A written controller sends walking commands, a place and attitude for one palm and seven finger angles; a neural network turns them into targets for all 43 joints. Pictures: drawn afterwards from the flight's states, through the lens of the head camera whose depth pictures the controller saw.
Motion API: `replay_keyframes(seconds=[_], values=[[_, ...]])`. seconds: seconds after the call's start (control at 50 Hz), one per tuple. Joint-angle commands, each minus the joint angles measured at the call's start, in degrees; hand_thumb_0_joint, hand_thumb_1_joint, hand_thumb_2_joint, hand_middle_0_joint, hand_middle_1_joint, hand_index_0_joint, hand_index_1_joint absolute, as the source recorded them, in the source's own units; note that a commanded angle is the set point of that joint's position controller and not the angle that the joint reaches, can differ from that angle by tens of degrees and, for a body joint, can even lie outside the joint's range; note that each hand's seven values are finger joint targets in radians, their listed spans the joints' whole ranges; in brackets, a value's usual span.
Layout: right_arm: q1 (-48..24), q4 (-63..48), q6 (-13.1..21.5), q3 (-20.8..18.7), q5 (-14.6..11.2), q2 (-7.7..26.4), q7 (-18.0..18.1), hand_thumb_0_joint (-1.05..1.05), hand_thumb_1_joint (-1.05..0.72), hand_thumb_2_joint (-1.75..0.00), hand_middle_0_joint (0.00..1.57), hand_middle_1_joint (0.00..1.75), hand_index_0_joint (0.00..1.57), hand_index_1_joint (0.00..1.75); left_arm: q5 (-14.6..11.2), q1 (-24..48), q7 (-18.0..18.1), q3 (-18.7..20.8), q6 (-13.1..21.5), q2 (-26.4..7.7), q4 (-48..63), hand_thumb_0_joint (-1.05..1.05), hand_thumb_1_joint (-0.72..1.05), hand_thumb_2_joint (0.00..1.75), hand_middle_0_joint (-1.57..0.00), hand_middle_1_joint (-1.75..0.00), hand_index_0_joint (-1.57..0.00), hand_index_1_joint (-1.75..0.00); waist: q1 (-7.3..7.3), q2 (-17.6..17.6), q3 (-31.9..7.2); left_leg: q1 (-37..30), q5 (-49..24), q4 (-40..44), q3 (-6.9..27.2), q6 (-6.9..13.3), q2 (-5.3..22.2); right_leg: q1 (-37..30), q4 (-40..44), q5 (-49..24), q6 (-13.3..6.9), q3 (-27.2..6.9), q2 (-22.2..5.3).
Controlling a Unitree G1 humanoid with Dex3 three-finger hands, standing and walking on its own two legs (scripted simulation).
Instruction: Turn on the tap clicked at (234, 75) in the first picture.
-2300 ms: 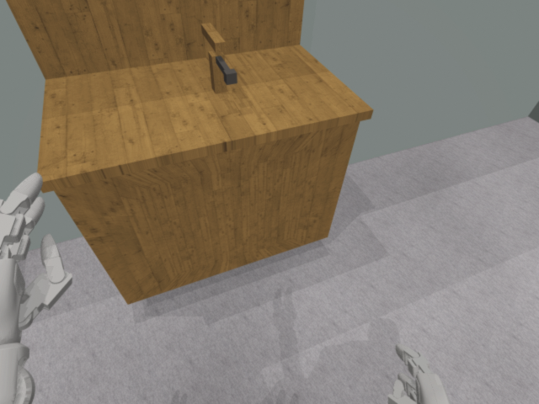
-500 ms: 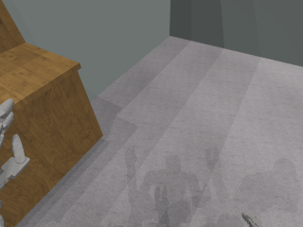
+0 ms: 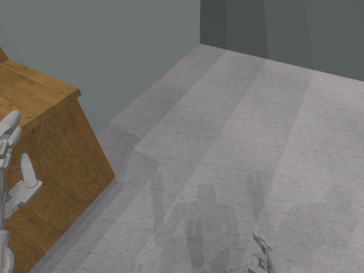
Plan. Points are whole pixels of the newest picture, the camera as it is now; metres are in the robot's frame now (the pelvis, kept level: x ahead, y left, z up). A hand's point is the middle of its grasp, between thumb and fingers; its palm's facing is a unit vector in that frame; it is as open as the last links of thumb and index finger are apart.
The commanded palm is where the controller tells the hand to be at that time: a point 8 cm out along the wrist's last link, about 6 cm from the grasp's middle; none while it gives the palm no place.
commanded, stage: turn to face it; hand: left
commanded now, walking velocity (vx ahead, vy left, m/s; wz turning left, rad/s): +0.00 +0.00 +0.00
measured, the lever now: out of the picture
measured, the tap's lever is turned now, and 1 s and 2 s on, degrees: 0 0 0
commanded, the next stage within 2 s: take the last steps up to it in 1.22 s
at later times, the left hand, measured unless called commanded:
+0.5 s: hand (55, 151) +0.27 +0.24 +0.18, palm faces +0.54 -0.74 -0.40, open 7.4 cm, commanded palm +0.21 +0.28 +0.19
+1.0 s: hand (41, 214) +0.17 +0.22 +0.17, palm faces +0.74 -0.55 -0.40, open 7.4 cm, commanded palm +0.10 +0.23 +0.19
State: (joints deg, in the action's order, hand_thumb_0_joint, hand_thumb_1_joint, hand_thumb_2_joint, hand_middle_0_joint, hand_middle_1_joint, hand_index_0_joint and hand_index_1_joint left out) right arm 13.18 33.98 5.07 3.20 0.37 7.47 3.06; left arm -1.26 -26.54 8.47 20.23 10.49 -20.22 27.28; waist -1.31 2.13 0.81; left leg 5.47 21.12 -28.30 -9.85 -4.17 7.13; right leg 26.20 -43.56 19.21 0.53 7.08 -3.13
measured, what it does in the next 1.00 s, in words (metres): steps to the right, turning left: right foot, then left foot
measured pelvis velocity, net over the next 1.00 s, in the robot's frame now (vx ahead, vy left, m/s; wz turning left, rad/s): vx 0.09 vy -0.09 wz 0.49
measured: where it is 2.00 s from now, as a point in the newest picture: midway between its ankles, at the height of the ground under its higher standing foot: outside the picture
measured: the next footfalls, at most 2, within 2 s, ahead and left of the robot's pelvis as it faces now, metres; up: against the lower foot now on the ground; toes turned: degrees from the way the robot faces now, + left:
right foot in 0.04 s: +0.14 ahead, -0.10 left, +0.00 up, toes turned -9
left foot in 0.48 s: +0.17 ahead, +0.10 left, +0.00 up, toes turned +18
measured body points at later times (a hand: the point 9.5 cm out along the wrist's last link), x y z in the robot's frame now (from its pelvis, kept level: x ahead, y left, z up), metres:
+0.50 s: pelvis +0.10 -0.02 -0.01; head +0.13 +0.00 +0.44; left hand +0.24 +0.28 +0.20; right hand +0.29 -0.26 -0.09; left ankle +0.13 +0.09 -0.73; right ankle +0.10 -0.10 -0.73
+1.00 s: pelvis +0.09 -0.09 +0.01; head +0.11 -0.10 +0.46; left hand +0.12 +0.24 +0.19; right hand +0.34 -0.22 -0.09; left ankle +0.05 +0.02 -0.66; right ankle +0.11 -0.20 -0.73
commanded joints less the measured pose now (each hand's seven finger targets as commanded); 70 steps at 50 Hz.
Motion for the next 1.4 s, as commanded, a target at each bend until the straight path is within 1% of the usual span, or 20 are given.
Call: replay_keyframes(seconds=[0.0, 0.04, 0.06, 0.1, 0.2, 0.42, 0.44, 0.48, 0.58, 0.76, 0.78, 0.82, 0.84, 0.94, 1.06, 1.1, 1.14, 1.16, 1.28, 1.38], values=[[-5.60, -7.36, 2.37, -5.15, -0.84, 10.13, 1.12, 0.00, -0.90, -0.90, 0.20, 0.30, 0.20, 0.30, 0.57, 8.42, 0.64, 5.95, 3.15, -10.05, 10.36, 0.00, 0.90, 0.90, -0.20, -0.30, -0.20, -0.30, 0.33, 2.19, -5.73, 12.44, -20.42, -15.25, -2.34, 7.30, 4.60, -23.94, 15.03, -8.57, -1.76, 3.23, 2.65], [-7.58, -9.02, 2.30, -5.46, -0.93, 8.72, 0.25, 0.00, -0.90, -0.90, 0.20, 0.30, 0.20, 0.30, -0.10, 8.09, 0.87, 10.76, 3.62, -14.35, 11.50, 0.00, 0.90, 0.90, -0.20, -0.30, -0.20, -0.30, -0.62, -19.28, -9.58, 29.20, 10.59, -43.36, 2.68, 4.55, -5.32, -29.38, 24.24, -18.10, -12.23, -33.11, -18.97], [-6.96, -7.72, 2.25, -5.95, -0.78, 9.45, -0.06, 0.00, -0.90, -0.90, 0.20, 0.30, 0.20, 0.30, -0.82, 7.01, 0.71, 11.46, 4.52, -15.31, 13.75, 0.00, 0.90, 0.90, -0.20, -0.30, -0.20, -0.30, -0.40, -15.06, -8.93, 27.68, 10.19, -46.84, 9.71, 4.16, -3.09, -24.79, 26.29, -12.99, -11.47, -33.41, -20.76], [-7.94, -6.71, 0.21, -4.71, -0.90, 8.15, -0.53, 0.00, -0.90, -0.90, 0.20, 0.30, 0.20, 0.30, -0.48, 0.22, 0.94, 12.62, 5.14, -14.97, 15.04, 0.00, 0.90, 0.90, -0.20, -0.30, -0.20, -0.30, 0.42, -6.50, -7.48, 28.98, 5.35, -47.44, 10.94, 3.10, -0.98, -21.63, 25.12, -11.28, -10.99, -23.64, -20.74], [-7.06, -7.80, -1.12, -5.24, -0.42, 8.36, 0.24, 0.00, -0.90, -0.90, 0.20, 0.30, 0.20, 0.30, -0.89, -5.71, 2.62, 13.05, 6.25, -12.78, 16.78, 0.00, 0.90, 0.90, -0.20, -0.30, -0.20, -0.30, 1.82, -9.46, -9.80, 24.04, 0.82, -31.67, 6.25, 1.57, -0.69, -20.67, 20.70, -33.36, -7.89, -5.62, -17.41], [-2.93, -9.69, 0.01, -6.49, 0.03, 9.15, 1.64, 0.00, -0.90, -0.90, 0.20, 0.30, 0.20, 0.30, -1.03, -0.80, 4.06, 8.94, 4.45, -11.51, 20.03, 0.00, 0.90, 0.90, -0.20, -0.30, -0.20, -0.30, 2.80, -5.30, -8.75, 7.98, -9.20, -1.84, 1.16, 3.37, -4.66, -16.27, 7.60, -32.71, -3.05, 0.62, -16.71], [-3.02, -10.05, 0.17, -6.70, -0.08, 9.99, 1.83, 0.00, -0.90, -0.90, 0.20, 0.30, 0.20, 0.30, -1.19, 0.71, 3.98, 8.28, 4.52, -11.57, 21.97, 0.00, 0.90, 0.90, -0.20, -0.30, -0.20, -0.30, 3.31, 0.34, -9.80, 3.27, -18.08, 2.54, 8.02, 6.03, -0.63, -11.59, -1.43, -26.40, -0.42, 1.78, -13.11], [-3.06, -9.38, 1.73, -6.13, 0.24, 10.32, 1.30, 0.00, -0.90, -0.90, 0.20, 0.30, 0.20, 0.30, -1.10, -0.64, 2.77, 9.61, 6.07, -13.76, 21.54, 0.00, 0.90, 0.90, -0.20, -0.30, -0.20, -0.30, 1.24, 17.33, -8.38, -2.02, -54.07, 6.82, 38.17, 18.09, 18.29, 4.12, -20.64, 19.09, 3.72, -3.81, -1.43], [-4.30, -8.34, 2.76, -7.54, -0.71, 11.34, -0.78, 0.00, -0.90, -0.90, 0.20, 0.30, 0.20, 0.30, -0.88, -1.36, 1.28, 9.62, 4.97, -11.77, 24.12, 0.00, 0.90, 0.90, -0.20, -0.30, -0.20, -0.30, 1.60, 11.99, -9.42, 6.70, -28.13, 6.38, 21.33, 12.86, 8.59, -0.82, -15.45, 7.73, 4.09, -4.63, -0.57], [-4.54, -8.04, 3.18, -6.06, -0.89, 10.65, -0.15, 0.00, -0.90, -0.90, 0.20, 0.30, 0.20, 0.30, -2.67, 0.67, 0.39, 6.02, 1.02, -8.06, 15.97, 0.00, 0.90, 0.90, -0.20, -0.30, -0.20, -0.30, 1.12, 10.02, -8.22, 9.09, -18.93, 5.95, 22.60, 10.50, 4.44, -14.45, 14.14, 4.81, 3.98, -1.11, 4.48], [-4.94, -8.45, 2.76, -5.78, -1.11, 10.37, -0.01, 0.00, -0.90, -0.90, 0.20, 0.30, 0.20, 0.30, -2.42, 1.95, 0.33, 5.96, 0.66, -8.60, 16.08, 0.00, 0.90, 0.90, -0.20, -0.30, -0.20, -0.30, 0.67, 8.59, -8.15, 10.72, -15.83, 3.28, 20.45, 8.99, 2.42, -17.08, 20.50, 0.12, 3.05, -1.93, 2.88], [-6.09, -9.01, 1.55, -4.65, -1.16, 7.37, 0.07, 0.00, -0.90, -0.90, 0.20, 0.30, 0.20, 0.30, -1.52, 4.69, 1.11, 7.30, -0.57, -13.30, 14.09, 0.00, 0.90, 0.90, -0.20, -0.30, -0.20, -0.30, 0.91, -15.09, -5.62, 25.90, 3.84, -17.64, 9.33, 2.50, -7.13, -20.97, 30.36, -7.04, -5.16, -22.64, -18.32], [-6.58, -8.53, 2.03, -5.35, -1.22, 9.24, 0.54, 0.00, -0.90, -0.90, 0.20, 0.30, 0.20, 0.30, -2.48, 7.75, 1.68, 7.10, -1.13, -12.45, 13.23, 0.00, 0.90, 0.90, -0.20, -0.30, -0.20, -0.30, -0.01, -16.88, -4.30, 26.56, 7.13, -30.90, 9.35, 1.54, -7.29, -14.90, 30.36, -11.10, -7.06, -23.00, -22.70], [-9.40, -8.62, 0.85, -4.14, -0.72, 7.79, 2.19, 0.00, -0.90, -0.90, 0.20, 0.30, 0.20, 0.30, -0.96, 4.99, 1.46, 6.82, 1.02, -11.64, 12.75, 0.00, 0.90, 0.90, -0.20, -0.30, -0.20, -0.30, 0.72, -11.84, -2.85, 24.98, 4.94, -31.24, 5.68, 0.44, -4.65, -18.22, 22.30, -40.70, -5.65, -4.03, -16.58], [-6.21, -10.62, 0.10, -5.05, 0.24, 8.08, 2.47, 0.00, -0.90, -0.90, 0.20, 0.30, 0.20, 0.30, -0.67, -0.21, 3.22, 7.75, 2.07, -10.63, 16.32, 0.00, 0.90, 0.90, -0.20, -0.30, -0.20, -0.30, -0.27, -11.67, -9.69, 17.57, 2.49, -7.91, 0.33, 2.15, -7.12, -25.90, 15.08, -46.24, -6.05, -2.86, -16.05], [-3.84, -10.64, -0.40, -5.88, -0.26, 8.73, 2.29, 0.00, -0.90, -0.90, 0.20, 0.30, 0.20, 0.30, -1.25, 0.13, 3.41, 6.53, 2.09, -9.75, 18.45, 0.00, 0.90, 0.90, -0.20, -0.30, -0.20, -0.30, 2.64, -7.70, -12.92, 5.57, -10.44, 4.51, 0.55, 2.90, -7.73, -22.10, 5.26, -43.14, -2.24, -0.48, -13.29], [-4.11, -11.67, 0.57, -7.14, -0.62, 12.44, 1.79, 0.00, -0.90, -0.90, 0.20, 0.30, 0.20, 0.30, -2.52, 0.17, 3.29, 6.62, 3.78, -10.87, 21.59, 0.00, 0.90, 0.90, -0.20, -0.30, -0.20, -0.30, 1.97, 15.05, -12.70, -9.02, -56.99, 5.17, 25.19, 13.08, 13.36, 1.07, -13.29, 6.18, 3.77, 0.33, -2.03], [-2.27, -10.46, 1.23, -6.39, -0.20, 11.17, 0.87, 0.00, -0.90, -0.90, 0.20, 0.30, 0.20, 0.30, -1.31, -2.19, 2.79, 7.61, 4.60, -11.22, 18.39, 0.00, 0.90, 0.90, -0.20, -0.30, -0.20, -0.30, 1.82, 14.67, -11.43, -9.98, -66.20, 5.08, 30.31, 16.41, 16.31, 6.61, -19.50, 19.08, 2.87, -3.81, -0.26], [-3.85, -8.11, 3.37, -6.48, -0.97, 11.36, -0.89, 0.00, -0.90, -0.90, 0.20, 0.30, 0.20, 0.30, -1.59, -2.89, 1.49, 6.86, 3.89, -9.84, 19.58, 0.00, 0.90, 0.90, -0.20, -0.30, -0.20, -0.30, 1.62, 12.35, -6.53, 5.81, -35.82, 7.50, 15.67, 12.47, 7.06, -2.65, -8.44, 3.88, 3.55, -2.71, 0.75], [-4.83, -6.89, 3.42, -5.65, -0.89, 11.38, 0.13, 0.00, -0.90, -0.90, 0.20, 0.30, 0.20, 0.30, -1.67, 2.57, 0.89, 4.52, 3.12, -7.90, 12.06, 0.00, 0.90, 0.90, -0.20, -0.30, -0.20, -0.30, 1.75, 10.11, -2.85, 15.59, 2.33, 13.74, 17.88, 12.93, 7.02, -10.61, 0.40, 4.22, 3.45, -1.10, 1.95]])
